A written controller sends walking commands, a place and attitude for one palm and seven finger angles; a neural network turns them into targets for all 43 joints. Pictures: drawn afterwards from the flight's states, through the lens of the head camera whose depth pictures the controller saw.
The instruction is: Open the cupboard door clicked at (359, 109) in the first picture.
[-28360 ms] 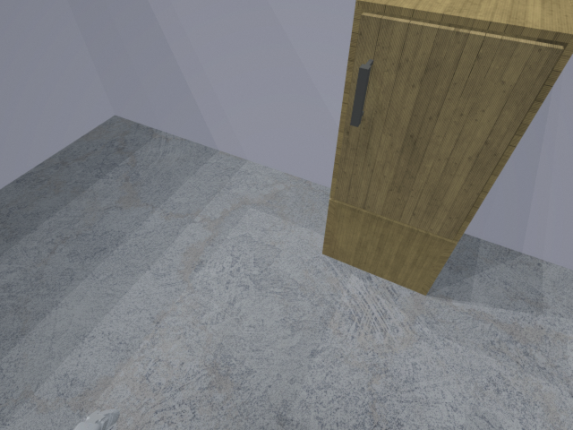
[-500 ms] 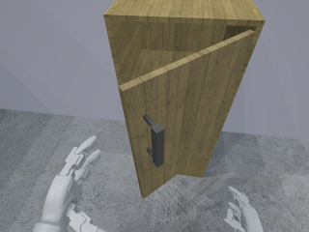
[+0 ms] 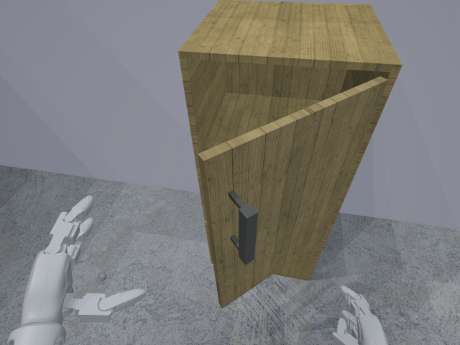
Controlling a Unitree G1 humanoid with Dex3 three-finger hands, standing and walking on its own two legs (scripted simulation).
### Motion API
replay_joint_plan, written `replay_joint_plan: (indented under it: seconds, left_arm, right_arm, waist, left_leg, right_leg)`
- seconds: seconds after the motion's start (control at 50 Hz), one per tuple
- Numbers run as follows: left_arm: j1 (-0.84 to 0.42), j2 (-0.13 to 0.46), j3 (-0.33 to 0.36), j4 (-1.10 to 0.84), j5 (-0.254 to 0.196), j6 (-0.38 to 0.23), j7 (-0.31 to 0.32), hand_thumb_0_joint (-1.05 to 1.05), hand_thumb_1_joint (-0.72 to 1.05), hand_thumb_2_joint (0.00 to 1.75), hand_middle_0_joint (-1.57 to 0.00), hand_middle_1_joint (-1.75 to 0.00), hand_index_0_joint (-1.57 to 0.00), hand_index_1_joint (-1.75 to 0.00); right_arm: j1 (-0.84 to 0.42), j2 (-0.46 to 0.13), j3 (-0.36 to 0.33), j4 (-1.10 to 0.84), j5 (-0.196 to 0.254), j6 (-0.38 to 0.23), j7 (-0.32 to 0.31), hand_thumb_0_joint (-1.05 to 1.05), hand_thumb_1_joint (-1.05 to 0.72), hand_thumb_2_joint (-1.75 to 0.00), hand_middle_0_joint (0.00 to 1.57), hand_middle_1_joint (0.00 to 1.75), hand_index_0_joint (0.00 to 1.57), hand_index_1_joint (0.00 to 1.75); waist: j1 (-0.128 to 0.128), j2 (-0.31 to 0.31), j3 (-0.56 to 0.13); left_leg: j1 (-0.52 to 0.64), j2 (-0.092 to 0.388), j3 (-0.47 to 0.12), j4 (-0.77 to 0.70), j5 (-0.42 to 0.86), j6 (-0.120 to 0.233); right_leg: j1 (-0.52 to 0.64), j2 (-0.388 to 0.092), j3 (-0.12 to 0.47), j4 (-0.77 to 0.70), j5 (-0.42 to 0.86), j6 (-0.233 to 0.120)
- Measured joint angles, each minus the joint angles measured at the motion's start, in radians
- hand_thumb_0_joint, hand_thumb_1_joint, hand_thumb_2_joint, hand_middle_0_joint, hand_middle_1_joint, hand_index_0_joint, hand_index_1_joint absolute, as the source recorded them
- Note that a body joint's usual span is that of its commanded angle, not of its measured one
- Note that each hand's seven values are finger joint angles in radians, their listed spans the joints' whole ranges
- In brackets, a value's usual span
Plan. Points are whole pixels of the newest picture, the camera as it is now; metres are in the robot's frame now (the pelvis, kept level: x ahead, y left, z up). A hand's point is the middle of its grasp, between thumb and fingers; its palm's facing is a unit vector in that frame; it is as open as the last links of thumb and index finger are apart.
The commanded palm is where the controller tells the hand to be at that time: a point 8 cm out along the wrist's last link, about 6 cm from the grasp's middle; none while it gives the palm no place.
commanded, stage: draw the hand back to the body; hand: left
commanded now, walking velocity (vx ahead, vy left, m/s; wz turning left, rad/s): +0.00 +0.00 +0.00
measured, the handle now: (240, 228) +0.31 +0.02 +0.05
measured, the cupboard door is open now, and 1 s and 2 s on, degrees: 44 44 44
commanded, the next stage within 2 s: step back with the hand held close in 0.78 s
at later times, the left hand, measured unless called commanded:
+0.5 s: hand (47, 235) +0.20 +0.25 +0.18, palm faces +0.47 -0.77 -0.42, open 8.2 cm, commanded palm +0.15 +0.29 +0.19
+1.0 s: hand (52, 236) +0.20 +0.24 +0.18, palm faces +0.45 -0.77 -0.45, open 7.4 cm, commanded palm +0.14 +0.28 +0.19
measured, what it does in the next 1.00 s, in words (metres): stands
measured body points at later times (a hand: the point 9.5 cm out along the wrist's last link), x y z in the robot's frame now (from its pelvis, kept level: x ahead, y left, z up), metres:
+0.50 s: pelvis +0.01 -0.01 +0.02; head +0.00 -0.03 +0.47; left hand +0.17 +0.29 +0.20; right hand +0.20 -0.23 -0.06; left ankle -0.02 +0.10 -0.72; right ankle +0.01 -0.12 -0.72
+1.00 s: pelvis +0.00 -0.02 +0.02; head -0.01 -0.05 +0.47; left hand +0.17 +0.28 +0.21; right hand +0.18 -0.25 -0.07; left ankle -0.02 +0.10 -0.72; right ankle +0.01 -0.12 -0.72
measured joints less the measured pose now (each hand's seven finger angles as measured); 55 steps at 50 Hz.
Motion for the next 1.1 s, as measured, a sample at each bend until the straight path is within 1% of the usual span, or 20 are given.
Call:
replay_joint_plan:
  seconds: [0.12,0.22,0.28,0.44,0.48,0.54,0.62,0.68,0.92,0.96,1.02,1.06,1.1]
  left_arm:
    - [-0.029,0.026,0.063,0.024,0.001,-0.007,0.018,0.0,0.11,0.56,-0.18,-0.3,-0.17,-0.3]
    - [-0.051,0.037,0.114,0.026,-0.002,-0.023,0.02,0.0,0.29,0.63,-0.18,-0.3,-0.18,-0.3]
    - [-0.067,0.043,0.146,0.04,-0.007,-0.034,0.017,0.0,0.39,0.68,-0.19,-0.3,-0.19,-0.3]
    - [-0.124,0.06,0.229,0.085,-0.017,-0.038,0.017,0.01,0.67,0.8,-0.2,-0.3,-0.2,-0.3]
    - [-0.13,0.057,0.239,0.086,-0.019,-0.042,0.018,0.01,0.73,0.82,-0.2,-0.3,-0.2,-0.3]
    - [-0.129,0.043,0.233,0.089,-0.021,-0.045,0.014,0.01,0.8,0.85,-0.2,-0.3,-0.2,-0.3]
    - [-0.124,0.031,0.211,0.103,-0.02,-0.043,0.005,0.01,0.85,0.88,-0.2,-0.3,-0.2,-0.3]
    - [-0.12,0.033,0.203,0.109,-0.019,-0.039,0.0,0.02,0.87,0.89,-0.21,-0.3,-0.2,-0.3]
    - [-0.135,0.042,0.218,0.12,-0.02,-0.054,0.002,0.02,0.89,0.9,-0.21,-0.3,-0.21,-0.3]
    - [-0.148,0.05,0.236,0.127,-0.017,-0.072,-0.003,0.02,0.89,0.9,-0.21,-0.3,-0.21,-0.3]
    - [-0.148,0.07,0.277,0.136,-0.012,-0.104,-0.001,0.02,0.89,0.9,-0.21,-0.3,-0.21,-0.3]
    - [-0.131,0.075,0.284,0.132,-0.011,-0.112,0.0,0.02,0.89,0.9,-0.21,-0.3,-0.21,-0.3]
    - [-0.106,0.074,0.274,0.122,-0.01,-0.114,-0.001,0.02,0.89,0.9,-0.21,-0.3,-0.2,-0.3]
  right_arm:
    - [-0.017,-0.004,-0.005,0.05,-0.005,-0.007,0.0,0.01,-0.9,-0.9,0.2,0.3,0.2,0.3]
    - [-0.037,-0.009,-0.015,0.076,-0.006,-0.011,0.009,0.01,-0.9,-0.9,0.2,0.3,0.2,0.3]
    - [-0.053,-0.008,-0.021,0.088,-0.007,-0.004,0.012,0.01,-0.9,-0.9,0.2,0.3,0.2,0.3]
    - [-0.077,-0.011,-0.031,0.104,-0.008,0.008,0.015,0.01,-0.9,-0.9,0.2,0.3,0.2,0.3]
    - [-0.079,-0.015,-0.034,0.109,-0.009,0.008,0.018,0.01,-0.9,-0.9,0.2,0.3,0.2,0.3]
    - [-0.082,-0.019,-0.039,0.113,-0.01,0.013,0.025,0.01,-0.9,-0.9,0.2,0.3,0.2,0.3]
    - [-0.085,-0.018,-0.043,0.118,-0.011,0.023,0.026,0.01,-0.9,-0.9,0.2,0.3,0.2,0.3]
    - [-0.083,-0.014,-0.044,0.122,-0.012,0.025,0.024,0.01,-0.9,-0.9,0.2,0.3,0.2,0.3]
    - [-0.08,-0.011,-0.048,0.135,-0.01,0.018,0.023,0.01,-0.9,-0.9,0.2,0.3,0.2,0.3]
    - [-0.078,-0.014,-0.046,0.123,-0.005,0.028,0.025,0.01,-0.9,-0.9,0.2,0.3,0.2,0.3]
    - [-0.093,-0.017,-0.046,0.107,-0.006,0.05,0.031,0.01,-0.9,-0.9,0.2,0.3,0.2,0.3]
    - [-0.101,-0.024,-0.051,0.096,-0.007,0.064,0.034,0.01,-0.9,-0.9,0.2,0.3,0.2,0.3]
    - [-0.106,-0.032,-0.058,0.086,-0.006,0.076,0.033,0.01,-0.9,-0.9,0.2,0.3,0.2,0.3]
  waist:
    - [0.003,0.002,0.022]
    - [0.008,0.006,0.03]
    - [0.011,0.006,0.035]
    - [0.023,0.001,0.059]
    - [0.023,0.004,0.061]
    - [0.023,0.008,0.063]
    - [0.023,0.01,0.067]
    - [0.022,0.007,0.07]
    - [0.018,0.015,0.076]
    - [0.011,0.017,0.069]
    - [-0.01,0.017,0.067]
    - [-0.022,0.015,0.069]
    - [-0.032,0.013,0.071]
  left_leg:
    - [0.083,-0.004,0.005,-0.091,0.036,-0.001]
    - [0.14,-0.005,0.009,-0.157,0.062,-0.002]
    - [0.167,-0.004,0.012,-0.19,0.076,-0.004]
    - [0.214,0.006,0.011,-0.248,0.103,-0.013]
    - [0.222,0.007,0.01,-0.259,0.109,-0.014]
    - [0.23,0.008,0.01,-0.272,0.116,-0.016]
    - [0.238,0.011,0.01,-0.284,0.123,-0.018]
    - [0.242,0.015,0.011,-0.288,0.125,-0.022]
    - [0.255,0.025,0.012,-0.297,0.136,-0.029]
    - [0.229,0.028,0.005,-0.283,0.135,-0.029]
    - [0.184,0.033,0.003,-0.266,0.138,-0.029]
    - [0.159,0.032,0.008,-0.263,0.144,-0.028]
    - [0.14,0.027,0.015,-0.266,0.153,-0.023]
  right_leg:
    - [0.078,-0.002,0.005,-0.079,0.03,0.001]
    - [0.128,-0.002,0.011,-0.134,0.052,0.001]
    - [0.152,0.001,0.014,-0.162,0.064,-0.001]
    - [0.198,0.012,0.012,-0.22,0.091,-0.011]
    - [0.206,0.013,0.011,-0.231,0.096,-0.012]
    - [0.213,0.014,0.011,-0.242,0.102,-0.013]
    - [0.219,0.018,0.012,-0.252,0.108,-0.016]
    - [0.224,0.022,0.012,-0.257,0.112,-0.02]
    - [0.239,0.032,0.013,-0.273,0.127,-0.028]
    - [0.224,0.035,0.006,-0.278,0.133,-0.028]
    - [0.191,0.04,0.004,-0.287,0.15,-0.029]
    - [0.167,0.039,0.008,-0.29,0.162,-0.027]
    - [0.143,0.034,0.015,-0.287,0.171,-0.022]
